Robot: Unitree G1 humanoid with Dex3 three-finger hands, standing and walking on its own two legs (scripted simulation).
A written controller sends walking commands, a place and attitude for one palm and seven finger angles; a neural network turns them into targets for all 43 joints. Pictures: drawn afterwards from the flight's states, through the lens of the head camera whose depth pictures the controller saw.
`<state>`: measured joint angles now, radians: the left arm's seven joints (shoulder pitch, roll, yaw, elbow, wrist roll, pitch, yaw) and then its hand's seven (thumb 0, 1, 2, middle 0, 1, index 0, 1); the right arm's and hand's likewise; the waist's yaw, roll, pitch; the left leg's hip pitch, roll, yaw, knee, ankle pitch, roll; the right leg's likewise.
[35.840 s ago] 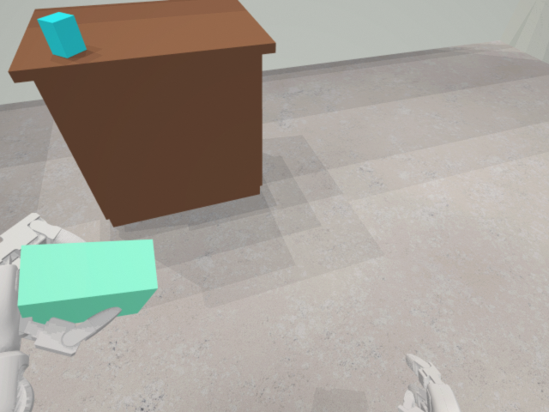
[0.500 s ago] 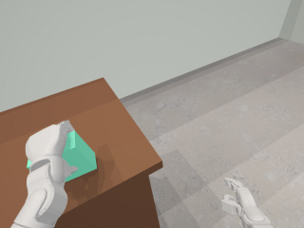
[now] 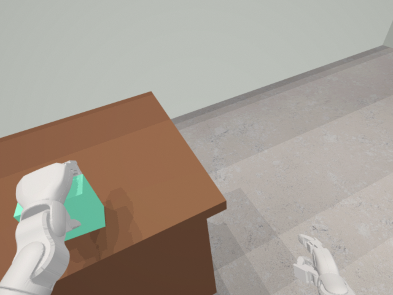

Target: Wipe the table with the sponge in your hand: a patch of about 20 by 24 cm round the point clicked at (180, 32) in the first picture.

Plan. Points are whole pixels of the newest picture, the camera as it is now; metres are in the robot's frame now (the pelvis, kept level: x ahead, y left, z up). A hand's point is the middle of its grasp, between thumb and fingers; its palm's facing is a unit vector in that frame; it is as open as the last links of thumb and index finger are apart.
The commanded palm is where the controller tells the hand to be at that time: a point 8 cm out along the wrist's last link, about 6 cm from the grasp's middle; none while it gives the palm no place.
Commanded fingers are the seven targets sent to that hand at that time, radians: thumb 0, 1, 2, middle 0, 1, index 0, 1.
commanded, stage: wipe forward along the middle lane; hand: left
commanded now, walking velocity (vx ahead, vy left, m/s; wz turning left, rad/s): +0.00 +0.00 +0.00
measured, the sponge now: (69, 216) +0.23 +0.31 +0.07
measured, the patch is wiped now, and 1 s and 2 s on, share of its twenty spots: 1.00 1.00 1.00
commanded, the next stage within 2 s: slide back across to the first lane in 1.44 s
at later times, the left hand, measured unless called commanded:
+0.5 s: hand (66, 181) +0.28 +0.33 +0.11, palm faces +0.00 -0.05 -1.00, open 9.8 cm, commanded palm +0.26 +0.33 +0.15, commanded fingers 0.00 0.10 1.30 -1.20 -1.60 -1.20 -1.60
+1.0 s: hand (66, 168) +0.32 +0.35 +0.11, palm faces -0.07 -0.02 -1.00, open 9.8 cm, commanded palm +0.31 +0.36 +0.14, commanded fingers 0.00 0.10 1.30 -1.20 -1.60 -1.20 -1.60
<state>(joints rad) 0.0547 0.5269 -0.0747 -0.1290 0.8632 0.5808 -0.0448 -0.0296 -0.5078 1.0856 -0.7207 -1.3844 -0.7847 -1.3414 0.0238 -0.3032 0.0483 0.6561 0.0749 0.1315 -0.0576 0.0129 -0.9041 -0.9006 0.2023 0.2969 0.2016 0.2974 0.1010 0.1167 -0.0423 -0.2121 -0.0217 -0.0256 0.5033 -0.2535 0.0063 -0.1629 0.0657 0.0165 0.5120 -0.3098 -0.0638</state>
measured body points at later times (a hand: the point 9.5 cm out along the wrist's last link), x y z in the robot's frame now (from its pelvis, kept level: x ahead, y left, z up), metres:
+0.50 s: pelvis -0.01 +0.00 +0.00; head -0.02 -0.04 +0.45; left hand +0.28 +0.32 +0.17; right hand +0.20 -0.23 -0.10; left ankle +0.01 +0.12 -0.74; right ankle -0.02 -0.08 -0.74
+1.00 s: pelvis -0.01 -0.01 +0.00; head -0.01 -0.05 +0.45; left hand +0.32 +0.34 +0.17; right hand +0.16 -0.26 -0.13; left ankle +0.01 +0.12 -0.74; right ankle -0.02 -0.08 -0.74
